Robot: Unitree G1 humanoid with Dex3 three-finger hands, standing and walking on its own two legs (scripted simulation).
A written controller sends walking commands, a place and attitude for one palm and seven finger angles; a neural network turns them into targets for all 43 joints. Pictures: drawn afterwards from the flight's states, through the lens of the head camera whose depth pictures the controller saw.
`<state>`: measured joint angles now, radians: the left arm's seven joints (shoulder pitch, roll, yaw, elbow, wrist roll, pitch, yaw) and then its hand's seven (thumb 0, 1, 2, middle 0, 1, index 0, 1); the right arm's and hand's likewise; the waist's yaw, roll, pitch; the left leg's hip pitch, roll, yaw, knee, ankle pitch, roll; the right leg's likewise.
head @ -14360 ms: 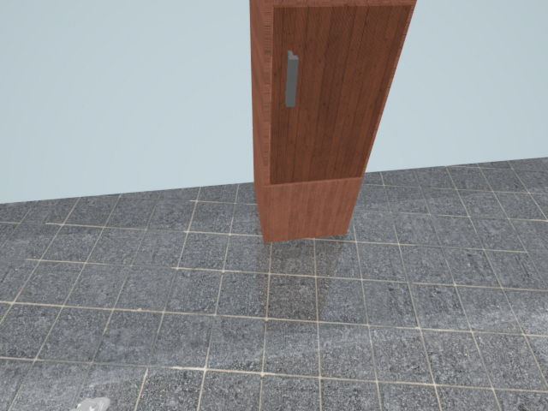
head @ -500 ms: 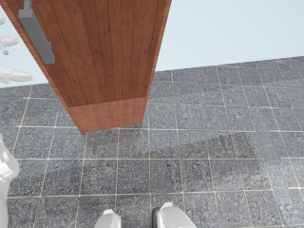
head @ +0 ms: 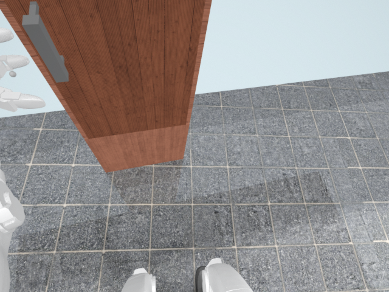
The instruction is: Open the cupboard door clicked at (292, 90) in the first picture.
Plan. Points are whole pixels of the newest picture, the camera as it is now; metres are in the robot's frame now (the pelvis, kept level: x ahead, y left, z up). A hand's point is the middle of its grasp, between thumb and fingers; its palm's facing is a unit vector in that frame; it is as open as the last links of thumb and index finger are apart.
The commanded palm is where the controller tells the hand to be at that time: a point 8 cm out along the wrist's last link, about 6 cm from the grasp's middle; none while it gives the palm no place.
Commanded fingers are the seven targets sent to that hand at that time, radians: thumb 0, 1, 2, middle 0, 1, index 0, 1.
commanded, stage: slide the fingers in behind the handle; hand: left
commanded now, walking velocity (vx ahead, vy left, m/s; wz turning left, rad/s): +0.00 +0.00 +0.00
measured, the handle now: (48, 44) +0.58 +0.25 +0.09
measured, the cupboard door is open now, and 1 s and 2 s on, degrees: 0 0 0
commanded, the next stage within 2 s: close the thumb around the handle in 1.48 s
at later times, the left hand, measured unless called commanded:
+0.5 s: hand (36, 66) +0.53 +0.26 +0.09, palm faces +0.13 -0.99 -0.01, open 14.0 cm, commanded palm +0.50 +0.29 +0.09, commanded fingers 0.00 -0.50 0.30 -0.30 -1.20 -0.30 -1.20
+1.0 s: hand (62, 66) +0.53 +0.21 +0.09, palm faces +0.15 -0.99 +0.00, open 14.0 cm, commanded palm +0.50 +0.25 +0.09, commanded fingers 0.00 -0.50 0.30 -0.30 -1.20 -0.30 -1.20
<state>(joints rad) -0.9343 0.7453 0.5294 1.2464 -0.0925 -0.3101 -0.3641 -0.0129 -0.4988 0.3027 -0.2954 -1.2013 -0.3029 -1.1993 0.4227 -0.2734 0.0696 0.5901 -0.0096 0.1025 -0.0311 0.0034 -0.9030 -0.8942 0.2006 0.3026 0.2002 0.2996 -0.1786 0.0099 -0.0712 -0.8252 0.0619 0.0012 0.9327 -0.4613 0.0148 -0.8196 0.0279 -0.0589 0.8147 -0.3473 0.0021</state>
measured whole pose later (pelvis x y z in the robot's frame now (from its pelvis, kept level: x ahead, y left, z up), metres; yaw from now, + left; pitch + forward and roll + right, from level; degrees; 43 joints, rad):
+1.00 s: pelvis +0.01 +0.00 +0.00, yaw +0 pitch +21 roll -3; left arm -0.93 0.53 0.44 1.15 -0.07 -0.33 -0.14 -0.01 -0.50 0.30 -0.28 -1.20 -0.30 -1.20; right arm 0.42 -0.25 0.04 0.61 -0.03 0.08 0.01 0.00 -0.90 -0.89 0.20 0.30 0.20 0.30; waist -0.18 0.03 -0.10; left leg -0.82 0.05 0.01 0.93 -0.47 0.01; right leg -0.82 0.02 -0.05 0.82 -0.37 0.00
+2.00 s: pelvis +0.01 +0.00 +0.00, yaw +0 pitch +21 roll -3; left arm -0.96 0.54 0.44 1.19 -0.06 -0.35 -0.14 -0.01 0.21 0.61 -0.33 -1.28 -0.33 -1.27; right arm 0.43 -0.25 0.04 0.62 -0.04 0.06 0.01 0.00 -0.90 -0.89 0.20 0.30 0.20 0.30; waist -0.18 0.03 -0.09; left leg -0.83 0.05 0.01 0.93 -0.47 0.02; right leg -0.84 0.02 -0.05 0.83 -0.36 0.00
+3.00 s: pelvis +0.01 +0.00 +0.01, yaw +1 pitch +15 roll -2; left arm -0.49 0.12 0.26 0.61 -0.12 -0.28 0.21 0.01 0.64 0.76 -0.32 -1.33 -0.34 -1.30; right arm 0.29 -0.23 0.00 0.59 -0.03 0.00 0.02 0.01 -0.91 -0.89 0.20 0.30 0.20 0.30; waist -0.06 0.03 -0.11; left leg -0.64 0.03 0.02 0.83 -0.44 0.01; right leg -0.66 0.00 -0.04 0.77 -0.36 0.00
